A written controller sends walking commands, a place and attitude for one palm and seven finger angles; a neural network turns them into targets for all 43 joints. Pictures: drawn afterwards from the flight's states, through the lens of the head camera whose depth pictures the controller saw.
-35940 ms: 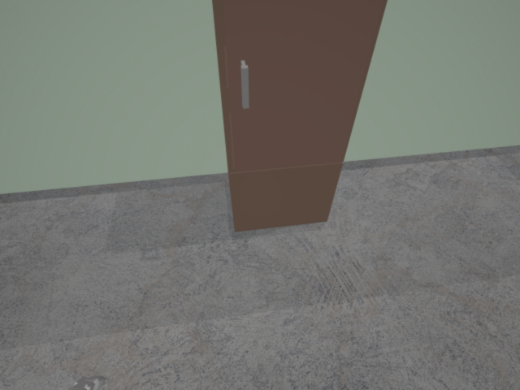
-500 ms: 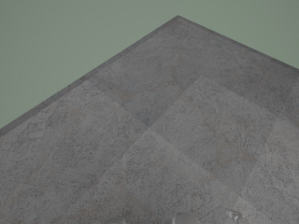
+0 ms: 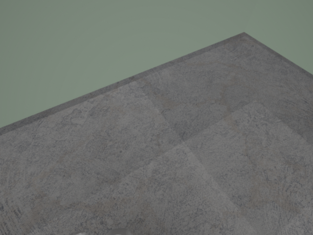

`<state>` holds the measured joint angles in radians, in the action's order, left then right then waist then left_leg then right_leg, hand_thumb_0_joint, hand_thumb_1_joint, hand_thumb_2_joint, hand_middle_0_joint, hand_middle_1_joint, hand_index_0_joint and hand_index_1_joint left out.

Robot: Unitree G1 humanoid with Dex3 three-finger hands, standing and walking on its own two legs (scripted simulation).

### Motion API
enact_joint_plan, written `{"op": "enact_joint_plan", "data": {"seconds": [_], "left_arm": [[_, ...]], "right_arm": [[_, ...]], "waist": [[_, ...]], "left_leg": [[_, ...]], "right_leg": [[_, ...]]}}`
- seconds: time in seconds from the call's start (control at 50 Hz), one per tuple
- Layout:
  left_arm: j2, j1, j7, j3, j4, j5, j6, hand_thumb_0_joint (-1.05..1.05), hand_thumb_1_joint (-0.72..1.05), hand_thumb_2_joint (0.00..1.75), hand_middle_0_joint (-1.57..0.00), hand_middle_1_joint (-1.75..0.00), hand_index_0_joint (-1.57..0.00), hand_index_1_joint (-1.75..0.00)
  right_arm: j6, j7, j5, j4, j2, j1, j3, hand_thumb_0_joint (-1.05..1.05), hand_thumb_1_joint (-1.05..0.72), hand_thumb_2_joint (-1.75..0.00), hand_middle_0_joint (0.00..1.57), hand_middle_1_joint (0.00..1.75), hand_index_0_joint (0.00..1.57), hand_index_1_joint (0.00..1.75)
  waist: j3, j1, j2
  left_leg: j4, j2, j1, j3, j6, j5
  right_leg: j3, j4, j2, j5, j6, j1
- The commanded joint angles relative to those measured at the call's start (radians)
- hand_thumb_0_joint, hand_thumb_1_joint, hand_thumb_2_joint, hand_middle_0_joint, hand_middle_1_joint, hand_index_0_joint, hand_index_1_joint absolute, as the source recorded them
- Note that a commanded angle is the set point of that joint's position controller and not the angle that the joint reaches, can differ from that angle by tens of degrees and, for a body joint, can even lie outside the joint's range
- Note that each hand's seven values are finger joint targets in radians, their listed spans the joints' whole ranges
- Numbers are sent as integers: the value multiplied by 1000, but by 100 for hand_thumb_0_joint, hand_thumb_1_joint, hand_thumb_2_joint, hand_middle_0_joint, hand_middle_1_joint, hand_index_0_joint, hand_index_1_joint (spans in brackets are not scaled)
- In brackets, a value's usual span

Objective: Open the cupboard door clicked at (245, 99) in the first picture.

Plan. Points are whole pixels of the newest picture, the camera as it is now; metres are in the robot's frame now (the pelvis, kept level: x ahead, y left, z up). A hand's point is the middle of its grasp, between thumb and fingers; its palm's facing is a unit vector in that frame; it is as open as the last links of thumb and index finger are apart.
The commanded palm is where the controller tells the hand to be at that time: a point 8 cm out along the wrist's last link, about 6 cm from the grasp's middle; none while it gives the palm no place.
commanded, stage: turn to face it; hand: left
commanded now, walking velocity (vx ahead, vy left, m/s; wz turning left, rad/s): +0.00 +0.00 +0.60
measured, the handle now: out of the picture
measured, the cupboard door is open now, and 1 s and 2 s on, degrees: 36 36 36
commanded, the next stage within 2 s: take the last steps up to it in 1.96 s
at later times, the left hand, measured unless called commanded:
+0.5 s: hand out of the picture +0.03 +0.18 -0.15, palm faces +0.29 -0.91 -0.29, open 7.4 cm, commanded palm none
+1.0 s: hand out of the picture -0.07 +0.21 -0.16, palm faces +0.58 -0.77 -0.26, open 7.4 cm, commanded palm none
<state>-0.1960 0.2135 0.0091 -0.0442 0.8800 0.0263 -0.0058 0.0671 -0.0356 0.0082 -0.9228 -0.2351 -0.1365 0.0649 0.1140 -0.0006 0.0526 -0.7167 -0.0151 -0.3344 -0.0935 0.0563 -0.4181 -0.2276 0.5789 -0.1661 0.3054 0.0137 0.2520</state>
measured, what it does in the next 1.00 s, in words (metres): steps on the spot, turning left: left foot, then right foot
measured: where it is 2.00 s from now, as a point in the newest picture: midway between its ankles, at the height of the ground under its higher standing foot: outside the picture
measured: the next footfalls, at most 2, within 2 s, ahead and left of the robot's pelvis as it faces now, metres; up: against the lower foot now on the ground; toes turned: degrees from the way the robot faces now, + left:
left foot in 0.04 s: +0.04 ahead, +0.13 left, +0.00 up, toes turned +6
right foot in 0.38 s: +0.07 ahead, -0.14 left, +0.00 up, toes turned +10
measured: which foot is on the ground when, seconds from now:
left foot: up 0.00-0.02, down 0.04-0.38, up 0.40-0.76, down 0.78-1.00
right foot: down 0.00-0.04, up 0.06-0.36, down 0.38-0.76, up 0.78-1.00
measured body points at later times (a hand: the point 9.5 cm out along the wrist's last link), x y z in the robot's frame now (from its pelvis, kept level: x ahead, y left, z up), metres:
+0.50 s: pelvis -0.01 -0.04 +0.00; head +0.05 -0.05 +0.45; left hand +0.01 +0.23 -0.12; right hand +0.14 -0.27 -0.16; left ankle -0.04 +0.09 -0.66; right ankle +0.03 -0.14 -0.73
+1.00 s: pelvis -0.01 -0.02 +0.00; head +0.02 +0.03 +0.45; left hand -0.10 +0.25 -0.14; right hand +0.21 -0.17 -0.13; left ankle -0.07 +0.08 -0.73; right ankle +0.07 -0.16 -0.67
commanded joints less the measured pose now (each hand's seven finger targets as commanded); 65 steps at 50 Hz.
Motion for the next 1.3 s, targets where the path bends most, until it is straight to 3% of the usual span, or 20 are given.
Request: {"op": "enact_joint_plan", "data": {"seconds": [0.0,0.02,0.04,0.14,0.32,0.34,0.36,0.38,0.48,0.6,0.7,0.72,0.74,0.76,0.86,1.08,1.1,1.14,1.22,1.28], "left_arm": [[-168,35,7,-64,-78,-16,-8,0,90,90,-20,-30,-20,-30],[-112,-37,6,-39,-127,-13,-13,0,90,90,-20,-30,-20,-30],[-140,-107,10,-37,-148,-1,-22,0,90,90,-20,-30,-20,-30],[-128,-47,-2,-48,-61,-7,-25,0,90,90,-20,-30,-20,-30],[-129,59,7,-47,-54,-16,-8,0,90,90,-20,-30,-20,-30],[-176,105,13,-58,-52,-9,3,0,90,90,-20,-30,-20,-30],[-267,125,22,-77,-51,8,12,0,90,90,-20,-30,-20,-30],[-292,96,22,-67,-67,5,9,0,90,90,-20,-30,-20,-30],[-169,-43,26,-36,-95,-2,19,0,90,90,-20,-30,-20,-30],[-223,74,23,-56,-45,5,17,0,90,90,-20,-30,-20,-30],[-236,62,14,-74,-34,-4,7,0,90,90,-20,-30,-20,-30],[-214,53,10,-70,-47,-12,1,0,90,90,-20,-30,-20,-30],[-141,26,1,-53,-87,-16,-4,0,90,90,-20,-30,-20,-30],[-130,-55,6,-39,-127,-6,-14,0,90,90,-20,-30,-20,-30],[-140,-45,0,-48,-56,-6,-26,0,90,90,-20,-30,-20,-30],[-134,24,9,-43,-66,-18,-5,0,90,90,-20,-30,-20,-30],[-166,72,14,-52,-60,-15,5,0,90,90,-20,-30,-20,-30],[-294,85,26,-72,-67,7,12,0,90,90,-20,-30,-20,-30],[-174,-68,27,-42,-99,-2,14,0,90,90,-20,-30,-20,-30],[-193,-38,26,-47,-88,3,15,0,90,90,-20,-30,-20,-30]], "right_arm": [[-47,10,11,61,-201,-108,50,0,-90,-90,20,30,20,30],[-42,21,17,53,-288,-176,71,0,-90,-90,20,30,20,30],[-42,30,19,38,-273,-207,66,0,-90,-90,20,30,20,30],[-57,52,16,78,-189,-41,39,0,-90,-90,20,30,20,30],[-34,40,13,100,-194,21,55,0,-90,-90,20,30,20,30],[-34,35,6,111,-163,30,52,0,-90,-90,20,30,20,30],[-35,29,-2,129,-91,16,43,0,-90,-90,20,30,20,30],[-37,23,8,143,-108,42,44,0,-90,-90,20,30,20,30],[-11,2,8,71,-80,4,36,0,-90,-90,20,30,20,30],[-17,-2,1,87,-51,100,18,0,-90,-90,20,30,20,30],[-38,6,1,75,-81,10,21,0,-90,-90,20,30,20,30],[-45,7,5,62,-139,-48,35,0,-90,-90,20,30,20,30],[-47,12,14,64,-251,-106,66,0,-90,-90,20,30,20,30],[-39,23,16,41,-296,-181,72,0,-90,-90,20,30,20,30],[-56,53,16,77,-189,-30,37,0,-90,-90,20,30,20,30],[-38,42,12,87,-190,9,52,0,-90,-90,20,30,20,30],[-39,38,5,95,-164,16,51,0,-90,-90,20,30,20,30],[-38,26,0,128,-102,15,45,0,-90,-90,20,30,20,30],[-10,7,11,71,-91,0,42,0,-90,-90,20,30,20,30],[-10,-1,5,71,-64,24,30,0,-90,-90,20,30,20,30]], "waist": [[-217,-54,-213],[-201,-99,-383],[-181,-110,-244],[-157,-13,-185],[-159,32,-182],[-168,58,-91],[-170,66,201],[-140,65,211],[-112,-20,163],[-131,48,145],[-185,2,116],[-219,-36,-9],[-235,-74,-326],[-217,-110,-300],[-153,-17,-207],[-171,25,-216],[-186,50,-135],[-165,62,220],[-88,-20,159],[-109,2,143]], "left_leg": [[342,-219,321,305,-126,400],[379,-426,333,544,-274,696],[365,-421,273,530,-307,577],[365,-219,176,320,-210,525],[275,-141,-37,394,-168,342],[179,-74,-140,349,-120,230],[-63,74,-312,173,-35,-40],[-314,70,-293,145,-25,-197],[-466,-7,-237,107,8,12],[-137,5,-146,16,10,-52],[219,19,105,-13,-23,131],[309,-55,276,77,-57,286],[335,-329,416,445,-186,625],[344,-433,349,516,-297,727],[361,-227,205,325,-215,621],[259,-140,33,403,-172,507],[181,-90,-58,380,-129,395],[-269,89,-262,138,-20,-209],[-518,-9,-228,132,-3,-22],[-300,-9,-161,60,11,-36]], "right_leg": [[27,225,-66,-19,39,183],[82,418,32,399,78,365],[177,515,30,343,63,373],[227,526,65,105,71,309],[169,-50,159,-20,47,-95],[249,-207,82,-28,27,-217],[545,-330,-197,-16,-70,-299],[603,-342,-336,-105,-163,-161],[244,-251,-140,-352,-115,-99],[189,-192,-189,-515,-131,-209],[108,-24,-188,-469,-60,-131],[59,118,-153,-331,-8,10],[21,347,0,213,73,297],[134,480,30,380,64,356],[232,566,54,108,72,328],[175,-44,159,-26,52,-71],[225,-185,104,-98,39,-203],[586,-318,-340,-229,-158,-224],[299,-268,-167,-256,-136,-50],[202,-238,-162,-343,-119,-104]]}}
